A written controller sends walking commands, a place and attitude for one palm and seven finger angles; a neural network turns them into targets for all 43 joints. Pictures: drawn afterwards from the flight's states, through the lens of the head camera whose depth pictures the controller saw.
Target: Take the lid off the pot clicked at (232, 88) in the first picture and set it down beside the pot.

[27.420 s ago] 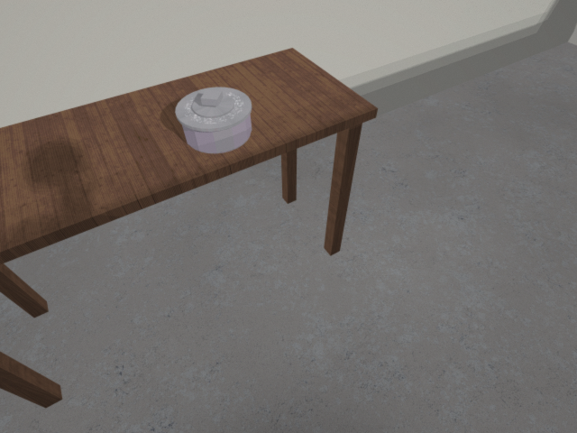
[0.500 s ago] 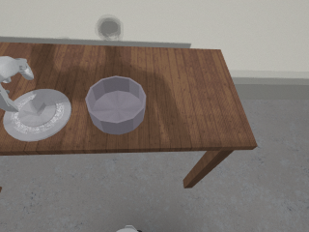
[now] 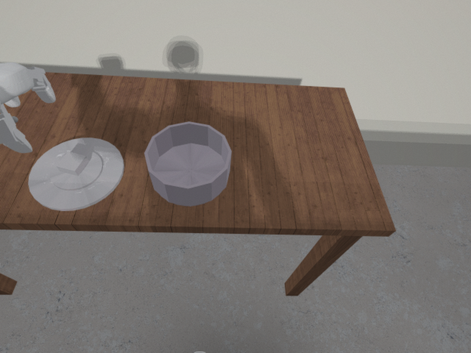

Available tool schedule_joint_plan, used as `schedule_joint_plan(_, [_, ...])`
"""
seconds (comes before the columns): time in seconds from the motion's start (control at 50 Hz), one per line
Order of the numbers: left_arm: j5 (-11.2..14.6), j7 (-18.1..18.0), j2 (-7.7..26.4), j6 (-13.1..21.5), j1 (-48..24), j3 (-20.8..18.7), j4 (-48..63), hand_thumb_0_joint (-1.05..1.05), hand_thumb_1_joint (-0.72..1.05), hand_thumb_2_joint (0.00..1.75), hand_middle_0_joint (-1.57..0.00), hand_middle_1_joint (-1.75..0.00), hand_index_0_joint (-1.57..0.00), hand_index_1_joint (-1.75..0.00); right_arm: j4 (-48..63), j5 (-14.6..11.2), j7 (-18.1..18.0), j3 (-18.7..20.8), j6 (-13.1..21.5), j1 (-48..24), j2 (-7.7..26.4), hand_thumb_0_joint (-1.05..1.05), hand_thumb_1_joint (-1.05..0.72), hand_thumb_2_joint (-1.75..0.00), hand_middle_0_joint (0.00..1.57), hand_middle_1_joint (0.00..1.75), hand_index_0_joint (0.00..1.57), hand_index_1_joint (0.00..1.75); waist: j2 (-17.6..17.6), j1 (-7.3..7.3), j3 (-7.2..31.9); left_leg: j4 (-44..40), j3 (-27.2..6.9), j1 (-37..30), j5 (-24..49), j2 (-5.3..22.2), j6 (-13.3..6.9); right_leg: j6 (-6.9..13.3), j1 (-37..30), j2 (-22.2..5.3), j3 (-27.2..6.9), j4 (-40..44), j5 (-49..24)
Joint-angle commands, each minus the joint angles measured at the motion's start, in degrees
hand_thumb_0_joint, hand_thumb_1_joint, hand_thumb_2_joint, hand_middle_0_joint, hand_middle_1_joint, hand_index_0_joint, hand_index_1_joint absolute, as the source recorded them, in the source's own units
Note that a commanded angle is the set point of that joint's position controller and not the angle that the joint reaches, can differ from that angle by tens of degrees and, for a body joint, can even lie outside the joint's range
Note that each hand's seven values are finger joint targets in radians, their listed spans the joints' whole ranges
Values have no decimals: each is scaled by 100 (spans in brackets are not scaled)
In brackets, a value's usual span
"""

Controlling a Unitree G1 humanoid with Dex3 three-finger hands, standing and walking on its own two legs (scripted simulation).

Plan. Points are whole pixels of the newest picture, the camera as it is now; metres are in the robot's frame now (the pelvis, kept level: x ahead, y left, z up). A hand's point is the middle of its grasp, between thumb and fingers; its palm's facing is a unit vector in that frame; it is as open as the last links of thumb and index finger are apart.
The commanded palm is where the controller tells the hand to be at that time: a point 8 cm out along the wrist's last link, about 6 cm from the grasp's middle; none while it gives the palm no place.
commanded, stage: raise the empty hand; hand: left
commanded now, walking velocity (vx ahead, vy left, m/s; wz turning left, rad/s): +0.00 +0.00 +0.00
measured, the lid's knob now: (73, 163) +0.46 +0.34 -0.02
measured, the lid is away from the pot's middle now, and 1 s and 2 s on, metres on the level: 0.23 0.23 0.23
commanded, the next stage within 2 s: draw the hand back to the body in 0.04 s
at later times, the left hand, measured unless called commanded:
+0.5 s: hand (20, 134) +0.41 +0.34 +0.13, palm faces -0.33 -0.08 -0.94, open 11.0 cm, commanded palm +0.39 +0.33 +0.20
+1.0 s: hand (59, 119) +0.39 +0.26 +0.18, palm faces +0.46 -0.84 -0.29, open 10.6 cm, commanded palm +0.33 +0.29 +0.19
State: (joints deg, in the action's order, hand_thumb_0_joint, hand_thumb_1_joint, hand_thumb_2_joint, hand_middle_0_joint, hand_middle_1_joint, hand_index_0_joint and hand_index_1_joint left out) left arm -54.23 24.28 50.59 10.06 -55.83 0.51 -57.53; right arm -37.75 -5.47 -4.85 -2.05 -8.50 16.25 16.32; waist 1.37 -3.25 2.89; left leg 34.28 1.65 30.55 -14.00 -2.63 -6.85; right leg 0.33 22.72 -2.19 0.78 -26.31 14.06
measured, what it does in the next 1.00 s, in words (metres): shifts its weight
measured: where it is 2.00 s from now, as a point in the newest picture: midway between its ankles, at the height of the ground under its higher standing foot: outside the picture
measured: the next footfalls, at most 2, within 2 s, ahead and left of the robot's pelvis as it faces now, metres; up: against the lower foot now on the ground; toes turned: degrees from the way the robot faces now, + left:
none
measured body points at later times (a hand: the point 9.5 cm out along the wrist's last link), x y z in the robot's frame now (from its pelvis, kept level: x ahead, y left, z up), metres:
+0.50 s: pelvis +0.00 -0.01 +0.00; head +0.06 +0.00 +0.45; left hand +0.42 +0.34 +0.18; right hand +0.08 -0.28 -0.11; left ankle +0.03 +0.03 -0.73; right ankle -0.01 -0.19 -0.73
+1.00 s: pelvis +0.02 -0.05 +0.02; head +0.03 -0.05 +0.47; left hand +0.36 +0.30 +0.20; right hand +0.15 -0.30 -0.08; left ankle +0.03 +0.03 -0.73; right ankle -0.01 -0.19 -0.73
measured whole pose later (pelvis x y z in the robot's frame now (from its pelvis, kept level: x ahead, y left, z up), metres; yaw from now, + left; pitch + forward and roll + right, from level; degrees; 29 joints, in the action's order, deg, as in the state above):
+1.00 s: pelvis +0.02 -0.05 +0.02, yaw +0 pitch +0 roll -1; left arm 1.3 -4.4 30.5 8.5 -21.0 -21.4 -25.5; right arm -35.9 -2.7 -4.4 -3.8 1.7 13.6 14.4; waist 0.6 -1.1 -1.7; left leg 24.8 1.4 12.3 -12.5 -0.5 -2.2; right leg -0.7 6.1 0.3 -0.5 -19.0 12.8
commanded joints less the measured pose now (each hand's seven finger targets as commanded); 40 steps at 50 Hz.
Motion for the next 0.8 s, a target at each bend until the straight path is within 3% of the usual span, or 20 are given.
schedule_joint_plan(0.0, [14,-102,1481,-117,-2490,-148,599,0,2,57,-32,-91,-32,-91,344,-24,-66,370,120,423,1143,0,-90,-90,20,30,20,30,459,-133,1736,-521,-753,-2489,1234,341,374,224,784,495,326,271,-228])
schedule_joint_plan(0.04, [-18,-68,1456,-98,-2677,-85,840,0,2,57,-32,-91,-32,-91,348,-25,-57,386,130,391,1148,0,-90,-90,20,30,20,30,610,-115,1802,-532,-761,-2540,1138,345,368,234,799,485,331,269,-187])
schedule_joint_plan(0.08, [-51,-92,1781,38,-2847,-384,1324,0,2,57,-32,-91,-32,-91,393,31,-68,409,137,376,1131,0,-90,-90,20,30,20,30,922,-48,2269,-442,-836,-2940,1786,343,422,253,697,501,315,258,-358])
schedule_joint_plan(0.12, [-9,-102,1907,117,-2708,-559,1296,0,2,57,-32,-91,-32,-91,398,27,-101,411,133,383,1122,0,-90,-90,20,30,20,30,895,-62,2362,-389,-799,-2986,1986,346,404,233,674,504,310,268,-440])
schedule_joint_plan(0.14, [25,-118,2098,139,-2485,-812,1198,0,2,57,-32,-91,-32,-91,409,35,-103,418,133,397,1115,0,-90,-90,20,30,20,30,737,-14,2381,-389,-781,-2890,1983,335,366,225,540,499,333,264,-482])
schedule_joint_plan(0.16, [42,-148,2381,202,-2345,-1085,1355,0,2,57,-32,-91,-32,-91,477,43,-89,414,123,333,1134,0,-90,-90,20,30,20,30,860,71,2492,-384,-775,-2896,2343,341,392,250,389,481,318,242,-681])
schedule_joint_plan(0.22, [81,-144,1813,126,-2070,-737,1282,0,2,57,-32,-91,-32,-91,484,29,-2,449,42,264,1056,0,-90,-90,20,30,20,30,883,-8,2209,-401,-761,-2865,2412,349,426,227,581,490,374,266,-573])
schedule_joint_plan(0.26, [54,-145,1711,115,-1747,-705,1398,0,2,57,-32,-91,-32,-91,587,26,67,461,29,183,1035,0,-90,-90,20,30,20,30,987,54,2056,-444,-782,-2839,2501,361,470,250,578,486,379,284,-528])
schedule_joint_plan(0.34, [182,-150,2032,80,-1228,-1095,1758,0,2,57,-32,-91,-32,-91,715,17,114,454,-76,107,1006,0,-90,-90,20,30,20,30,701,94,2297,-398,-683,-2784,2491,286,325,220,167,474,328,290,-780])
schedule_joint_plan(0.4, [286,-139,1876,72,-1307,-1056,2514,0,2,57,-32,-91,-32,-91,775,39,144,485,-123,-18,961,0,-90,-90,20,30,20,30,928,62,2387,-441,-822,-3186,2854,349,389,203,339,487,377,377,-696])
schedule_joint_plan(0.46, [367,-205,2223,102,-955,-1491,2792,0,2,57,-32,-91,-32,-91,849,49,149,471,-135,-113,974,0,-90,-90,20,30,20,30,964,150,2371,-533,-884,-3200,2825,359,414,235,210,466,389,403,-657])
schedule_joint_plan(0.54, [480,-196,1535,-93,-417,-1049,2607,0,2,57,-32,-91,-32,-91,856,19,206,426,-181,-300,863,0,-90,-90,20,30,20,30,689,119,1786,-656,-751,-2788,2173,308,328,217,142,452,397,489,-551])
schedule_joint_plan(0.6, [472,-169,1304,-212,-418,-815,3110,0,2,57,-32,-91,-32,-91,951,1,258,412,-203,-459,840,0,-90,-90,20,30,20,30,741,117,1804,-744,-811,-2913,2067,320,359,223,105,448,379,546,-472])
schedule_joint_plan(0.62, [3981,-1115,-560,67,-755,-1335,3626,0,2,57,-32,-91,-32,-91,1416,-50,144,378,177,213,466,0,-90,-90,20,30,20,30,674,-197,1401,-1007,-1132,-3885,786,770,650,347,333,324,363,558,-174])
schedule_joint_plan(0.64, [4294,-1614,-506,75,-220,-1224,3401,0,2,57,-32,-91,-32,-91,1273,-30,48,256,343,-117,641,0,-90,-90,20,30,20,30,475,-50,1154,-1325,-1457,-3960,-64,920,675,330,347,292,233,575,160])
schedule_joint_plan(0.66, [4366,-1877,-582,96,-182,-1217,3586,0,2,57,-32,-91,-32,-91,1228,-20,-10,194,463,-287,626,0,-90,-90,20,30,20,30,592,-2,1016,-1599,-1681,-3938,-600,989,757,331,393,271,190,596,282])
schedule_joint_plan(0.68, [4769,-2115,-462,40,190,-1593,3206,0,2,57,-32,-91,-32,-91,1161,47,-80,203,540,-270,712,0,-90,-90,20,30,20,30,114,46,1028,-1654,-1473,-3629,-760,920,659,328,72,267,121,697,186])
schedule_joint_plan(0.72, [5098,-2485,263,3,276,-2335,3122,0,2,57,-32,-91,-32,-91,972,109,-146,170,639,-261,822,0,-90,-90,20,30,20,30,-280,159,1137,-1499,-1015,-3101,-209,756,514,298,-640,235,31,840,-262])
schedule_joint_plan(0.76, [5227,-2725,727,115,55,-2796,3547,0,7,59,-32,-88,-32,-88,843,180,-169,140,744,-345,828,0,-90,-90,20,30,20,30,93,227,1206,-1476,-791,-2942,121,693,550,275,-1006,186,-25,893,-419])
schedule_joint_plan(0.78, [5285,-2780,316,182,-118,-2501,3785,0,9,59,-31,-86,-31,-86,887,199,-167,106,844,-430,735,0,-90,-90,20,30,20,30,454,175,1175,-1568,-787,-2974,187,681,616,274,-1043,196,0,890,-455])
